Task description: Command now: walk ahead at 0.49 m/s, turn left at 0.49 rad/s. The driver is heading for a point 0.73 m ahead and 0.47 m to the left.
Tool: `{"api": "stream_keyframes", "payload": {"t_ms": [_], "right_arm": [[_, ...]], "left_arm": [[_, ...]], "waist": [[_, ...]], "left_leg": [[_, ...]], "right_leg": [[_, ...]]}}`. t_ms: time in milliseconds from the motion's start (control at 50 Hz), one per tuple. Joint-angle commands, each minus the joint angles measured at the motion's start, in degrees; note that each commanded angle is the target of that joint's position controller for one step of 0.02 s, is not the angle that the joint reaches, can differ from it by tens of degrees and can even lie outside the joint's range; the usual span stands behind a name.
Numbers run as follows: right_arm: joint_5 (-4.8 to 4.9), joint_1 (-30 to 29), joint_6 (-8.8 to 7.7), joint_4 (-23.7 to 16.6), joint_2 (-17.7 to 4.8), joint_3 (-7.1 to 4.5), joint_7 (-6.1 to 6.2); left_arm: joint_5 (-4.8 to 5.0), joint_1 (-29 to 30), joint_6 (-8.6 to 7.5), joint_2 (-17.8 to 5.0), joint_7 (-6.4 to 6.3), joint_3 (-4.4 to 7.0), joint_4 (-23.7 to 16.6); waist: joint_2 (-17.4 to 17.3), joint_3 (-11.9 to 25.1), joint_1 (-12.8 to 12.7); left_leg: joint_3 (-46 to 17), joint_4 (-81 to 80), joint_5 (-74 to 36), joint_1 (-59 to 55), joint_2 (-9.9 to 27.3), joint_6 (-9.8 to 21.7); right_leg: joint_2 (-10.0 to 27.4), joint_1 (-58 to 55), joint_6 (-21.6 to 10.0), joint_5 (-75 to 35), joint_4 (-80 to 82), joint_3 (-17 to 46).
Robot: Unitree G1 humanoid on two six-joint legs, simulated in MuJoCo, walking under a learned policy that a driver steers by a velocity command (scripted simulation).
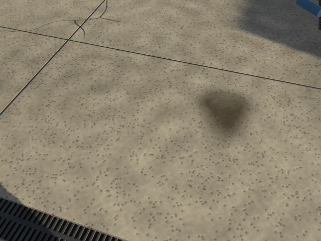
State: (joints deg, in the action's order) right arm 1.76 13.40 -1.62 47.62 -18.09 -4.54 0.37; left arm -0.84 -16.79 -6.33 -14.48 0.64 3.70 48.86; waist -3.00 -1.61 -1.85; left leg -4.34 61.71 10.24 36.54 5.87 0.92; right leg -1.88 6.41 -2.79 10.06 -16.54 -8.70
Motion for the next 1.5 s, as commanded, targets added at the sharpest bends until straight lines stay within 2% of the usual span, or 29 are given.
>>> {"api": "stream_keyframes", "payload": {"t_ms": [20, 200, 240, 280, 300, 320, 340, 360, 380, 420, 500, 600, 700, 760, 780, 800, 820, 840, 880, 980, 1200, 1260, 1300, 1320, 1340, 1360, 1380, 1420, 1500], "right_arm": [[-0.31, 0.5, -0.07, -3.5, -1.2, -0.24, -0.5], [-0.4, -14.0, -0.73, -11.0, 0.1, 1.07, -3.82], [-0.35, -11.9, -0.46, -11.9, -1.7, 0.18, -4.11], [-0.04, -0.4, -0.11, -9.8, -5.8, -2.22, -3.69], [-0.01, 9.6, 0.34, -7.1, -9.8, -4.39, -2.66], [0.27, 11.4, 0.57, -6.4, -16.5, -5.77, -1.57], [-0.4, 11.2, -0.55, -9.0, -15.1, -4.73, -1.95], [-0.99, 10.1, -1.42, -8.5, -10.6, -3.4, -2.33], [-0.81, 7.4, -2.01, -8.5, -8.7, -2.87, -2.34], [-1.18, 0.1, -2.35, -10.2, -4.7, -1.58, -2.03], [-1.11, 0.3, -2.63, -10.6, -6.5, -1.93, -0.85], [-0.64, 4.4, -1.85, -9.3, -7.7, -2.29, 0.47], [-0.18, 7.8, -1.12, -7.9, -7.2, -2.28, 0.84], [-0.46, 6.2, -0.52, -8.5, -6.4, -2.16, 1.01], [-0.79, 5.9, -0.6, -9.1, -3.9, -1.21, 0.76], [-2.05, 7.5, -0.67, -10.3, -0.5, 0.12, 0.71], [0.55, 15.8, -1.26, -12.0, 0.8, 0.63, 0.63], [1.1, 13.8, -1.1, -9.8, -5.8, -0.47, 0.9], [-0.23, 4.5, -0.48, -11.1, -7.6, -1.24, 0.86], [-0.08, 2.2, 0.52, -13.1, -2.6, -0.73, -0.14], [-0.19, -12.6, -0.38, -18.2, -0.6, 0.61, -3.3], [-0.62, -9.7, 0.08, -18.7, -3.4, -0.81, -3.65], [-0.81, 5.3, 0.53, -15.0, -8.2, -3.67, -2.81], [-0.93, 11.4, 1.01, -13.6, -12.6, -4.77, -1.42], [-1.91, 6.8, 0.23, -16.1, -17.0, -4.43, -1.36], [-1.92, 7.5, -0.37, -16.8, -11.1, -2.93, -1.88], [-1.92, 5.2, -0.92, -15.7, -8.8, -1.98, -2.12], [-1.18, -0.2, -1.24, -15.0, -5.8, -1.13, -1.99], [-2.35, -3.8, -2.01, -13.7, -5.9, -0.77, -1.37]], "left_arm": [[-0.17, 4.3, -1.0, -7.8, -0.76, 1.74, -3.3], [1.58, -1.7, 2.1, -11.4, -1.46, 2.88, -0.2], [1.98, -0.6, 2.91, -13.1, -1.68, 3.29, -0.6], [2.48, 0.9, 3.85, -14.3, -1.99, 3.5, -1.2], [2.19, 1.2, 3.68, -13.4, -2.2, 2.97, -1.8], [-0.29, -2.9, 2.55, -5.3, -1.63, 0.57, -4.8], [0.98, -0.7, -0.07, -5.7, -0.95, -0.17, -6.3], [3.34, 6.3, -1.62, -9.7, -0.32, 0.91, -8.1], [3.52, 7.7, -2.44, -9.3, -0.32, 0.58, -8.8], [1.07, 6.2, -2.05, -10.0, -1.0, 1.3, -7.3], [-0.15, 6.5, 0.35, -7.7, -0.94, 1.04, -8.1], [0.38, 17.4, 0.12, -5.3, -0.36, -0.2, -11.3], [1.31, 20.8, -0.95, -8.0, 0.82, 0.6, -13.1], [1.31, 13.6, -1.77, -10.0, 0.74, 1.85, -11.4], [0.54, 7.3, -2.08, -11.9, 0.38, 2.71, -10.3], [0.08, -1.6, -1.87, -15.1, -0.14, 3.41, -9.6], [-0.21, -4.3, -1.09, -18.3, 0.48, 4.18, -7.4], [0.97, -1.7, -0.84, -11.7, 0.67, 2.77, -9.0], [0.5, 3.3, -0.04, -8.0, 0.24, 1.47, -9.6], [0.59, 4.6, -0.68, -7.4, -0.18, 1.42, -7.0], [1.83, 0.0, 1.56, -12.9, -0.79, 2.76, -3.0], [2.73, 0.4, 2.67, -15.4, -1.21, 3.53, -2.9], [3.09, 1.4, 3.32, -14.8, -1.66, 3.15, -3.4], [0.64, -0.7, 2.91, -10.2, -1.54, 1.43, -4.6], [-0.38, -5.9, 1.55, -5.2, -0.68, -0.65, -7.2], [1.73, -0.1, 0.62, -11.9, -0.12, 0.72, -6.1], [3.08, 3.2, 0.43, -12.1, 0.01, 0.8, -7.3], [1.23, 4.1, 0.95, -11.0, -0.95, 0.68, -6.3], [0.79, -0.1, 3.76, -8.7, -1.68, 0.45, -4.5]], "waist": [[5.7, -1.8, 2.0], [4.4, -5.3, -2.5], [6.7, -2.0, -0.1], [7.8, 5.0, 7.0], [5.3, 10.1, 12.0], [-9.7, 13.8, 7.1], [-7.4, 23.6, 7.4], [-2.4, 17.4, 9.6], [-0.2, 11.1, 7.6], [2.3, 5.6, 2.5], [1.9, 3.3, 0.8], [-1.1, 0.8, 5.0], [-2.7, 1.0, 5.7], [-4.9, 3.0, 1.4], [-3.3, 8.3, -1.7], [5.1, 17.3, -4.1], [26.1, 21.1, 0.6], [16.1, 15.1, -1.2], [6.6, 5.0, -1.5], [8.6, 0.8, 0.9], [6.1, -3.2, -3.2], [8.5, 0.1, 0.4], [6.9, 7.8, 9.2], [-3.3, 13.3, 9.9], [-13.6, 22.0, 2.9], [-3.4, 24.9, 8.1], [-2.1, 16.7, 7.0], [2.1, 8.6, 3.1], [0.2, 8.1, -1.0]], "left_leg": [[-3.1, -5.8, -7.6, 4.5, 2.2, -0.8], [6.5, -24.6, -7.9, 5.0, -0.2, 2.3], [9.9, -25.1, -2.3, -1.5, -3.9, 4.5], [12.1, -27.0, 0.2, -17.6, -8.9, 7.7], [8.1, -30.3, -2.3, -34.7, -8.8, 10.2], [-19.8, -32.4, 3.1, -54.5, 6.1, 18.6], [-45.5, -43.3, 11.8, -61.2, 14.0, 25.5], [-38.6, -46.0, 9.5, -58.1, 12.7, 21.7], [-30.3, -45.8, 5.5, -50.1, 10.3, 19.4], [-19.7, -46.9, -5.9, -35.4, 5.6, 16.4], [-13.4, -49.8, -15.6, -25.4, 2.9, 16.7], [-9.2, -48.8, -8.2, -21.2, -1.6, 12.2], [-16.5, -42.8, -3.4, -27.6, 1.5, 10.7], [-19.2, -35.7, -8.2, -29.2, 1.1, 8.7], [-16.6, -26.3, -9.2, -26.5, -2.1, 6.8], [-10.6, -9.3, 4.5, -18.0, -6.8, 4.4], [-6.0, 7.2, 25.6, 2.8, -11.9, 1.4], [-7.7, 13.5, 21.7, 8.5, -7.1, 0.6], [-4.3, 12.6, 12.1, 6.9, -3.3, -0.1], [-2.1, 4.1, 5.9, 3.6, 0.8, -0.6], [5.5, -23.5, -9.2, 2.0, -1.0, 1.1], [9.6, -25.5, -0.8, -5.9, -5.6, 4.5], [10.0, -31.3, -5.1, -27.8, -9.9, 8.3], [-4.6, -30.8, -16.3, -45.8, 0.3, 11.7], [-36.6, -36.6, -18.5, -58.3, 15.6, 23.5], [-34.1, -39.2, -23.2, -56.5, 15.6, 22.1], [-23.4, -38.7, -31.6, -49.8, 13.6, 19.9], [-12.9, -40.1, -34.8, -35.7, 8.2, 15.4], [-5.1, -44.5, -42.4, -24.3, 5.5, 15.2]], "right_leg": [[16.8, -0.1, -7.6, -7.7, 11.2, 8.2], [18.8, -12.3, -5.6, -20.5, 6.3, -2.3], [18.8, -14.2, -4.3, -40.3, -0.7, -4.0], [17.2, -11.3, -2.5, -52.6, -17.8, -5.7], [15.0, -0.9, 0.0, -43.1, -32.8, -6.1], [6.0, 25.0, 3.9, 6.1, -54.2, -4.7], [-1.0, 35.0, 4.3, 24.9, -64.8, 10.5], [2.5, 40.8, 2.8, 20.0, -64.9, 14.4], [5.1, 40.7, 1.6, 14.9, -60.3, 14.0], [8.8, 32.7, 2.0, 9.0, -51.0, 14.1], [8.4, 28.5, 5.5, 3.3, -41.5, 12.3], [4.1, 24.3, 6.9, -14.7, -19.4, 11.2], [2.5, 21.9, 5.1, -13.1, -11.7, 13.7], [1.9, 12.8, 2.1, -7.1, -8.8, 12.3], [5.3, 1.6, -0.4, -6.6, -9.0, 14.5], [15.8, -14.0, -3.4, -3.3, -9.9, 25.6], [26.6, -27.4, -12.4, 13.0, -2.4, 54.5], [25.5, -23.4, -10.7, 24.2, 0.1, 53.9], [20.5, -9.5, -7.0, 12.1, 1.2, 35.8], [16.5, -0.2, -7.7, -4.4, 6.7, 18.9], [17.3, -8.5, -5.3, -18.7, 6.4, 1.5], [17.8, -12.2, -3.7, -43.1, -3.2, -1.6], [15.1, -5.2, -1.0, -48.5, -24.3, -4.0], [11.4, 11.1, 1.8, -17.1, -42.9, -3.4], [0.2, 30.1, 4.8, 28.0, -61.4, 4.8], [2.9, 32.0, 4.5, 25.4, -64.7, 13.5], [5.1, 34.2, 4.1, 20.8, -62.5, 12.3], [8.8, 30.7, 4.5, 14.7, -54.1, 11.5], [8.3, 21.8, 6.6, 8.0, -47.3, 10.6]]}}
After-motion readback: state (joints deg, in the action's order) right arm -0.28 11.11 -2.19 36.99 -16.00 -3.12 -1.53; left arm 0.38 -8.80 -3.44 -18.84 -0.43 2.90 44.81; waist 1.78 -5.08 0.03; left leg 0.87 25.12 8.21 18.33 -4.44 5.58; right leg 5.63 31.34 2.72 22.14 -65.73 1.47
